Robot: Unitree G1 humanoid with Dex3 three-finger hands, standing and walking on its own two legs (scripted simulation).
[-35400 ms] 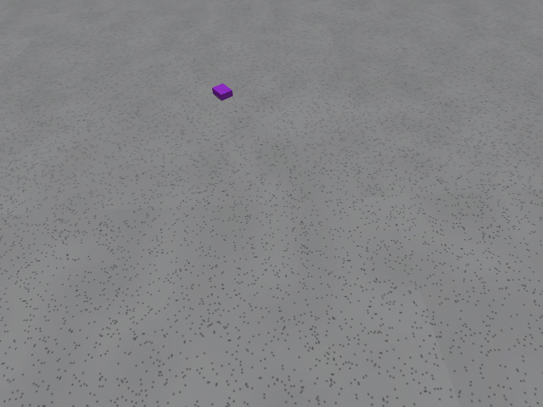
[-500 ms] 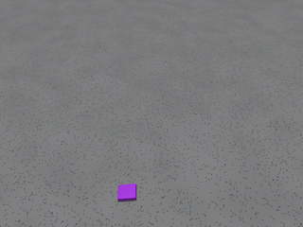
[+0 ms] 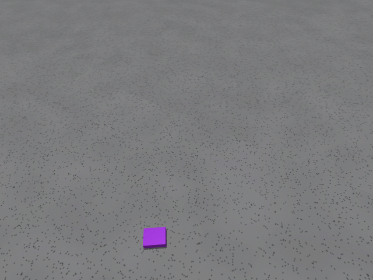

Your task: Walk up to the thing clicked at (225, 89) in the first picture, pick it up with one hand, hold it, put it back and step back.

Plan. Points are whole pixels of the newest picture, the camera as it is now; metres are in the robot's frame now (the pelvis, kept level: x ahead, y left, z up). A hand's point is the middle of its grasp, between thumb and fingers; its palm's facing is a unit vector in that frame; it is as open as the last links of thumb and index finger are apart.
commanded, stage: stand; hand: left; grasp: from above
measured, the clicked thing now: (155, 237) +0.45 +0.23 -0.76
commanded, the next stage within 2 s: step back in 0.26 s
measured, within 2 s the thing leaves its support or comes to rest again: neither
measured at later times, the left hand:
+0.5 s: hand out of the picture +0.08 +0.29 -0.17, palm faces -0.02 -0.93 -0.37, open 7.4 cm
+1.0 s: hand out of the picture -0.04 +0.27 -0.17, palm faces -0.11 -0.91 -0.39, open 7.4 cm
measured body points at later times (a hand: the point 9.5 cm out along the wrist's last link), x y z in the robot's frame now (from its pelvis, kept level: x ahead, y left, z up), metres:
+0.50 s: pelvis -0.03 +0.02 -0.02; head +0.02 +0.03 +0.43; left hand +0.08 +0.34 -0.14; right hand +0.06 -0.30 -0.14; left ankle -0.02 +0.13 -0.74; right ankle -0.01 -0.13 -0.75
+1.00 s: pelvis -0.14 +0.01 -0.03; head -0.08 +0.00 +0.42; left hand -0.03 +0.32 -0.14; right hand -0.06 -0.31 -0.15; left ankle -0.06 +0.13 -0.72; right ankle -0.15 -0.10 -0.75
